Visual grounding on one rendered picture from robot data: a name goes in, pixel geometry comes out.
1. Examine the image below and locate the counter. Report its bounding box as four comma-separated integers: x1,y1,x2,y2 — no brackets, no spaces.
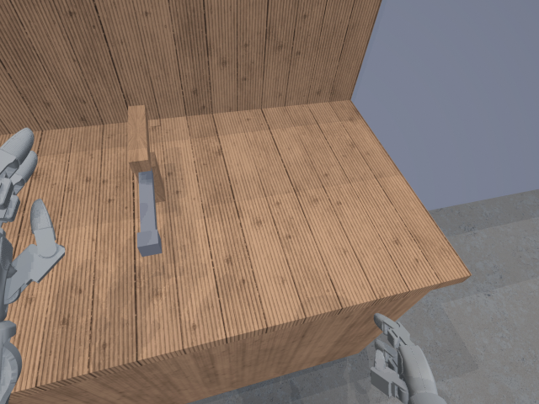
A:
0,0,472,404

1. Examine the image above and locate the robot left hand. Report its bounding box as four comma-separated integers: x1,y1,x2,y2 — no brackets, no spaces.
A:
0,128,65,322

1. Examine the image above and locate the robot left forearm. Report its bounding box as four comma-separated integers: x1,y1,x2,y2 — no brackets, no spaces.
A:
0,321,22,404

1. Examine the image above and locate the tap lever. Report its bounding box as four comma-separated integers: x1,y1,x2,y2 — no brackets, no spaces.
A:
137,171,162,257

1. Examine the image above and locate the robot right hand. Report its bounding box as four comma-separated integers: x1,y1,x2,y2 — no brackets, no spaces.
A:
371,313,438,404

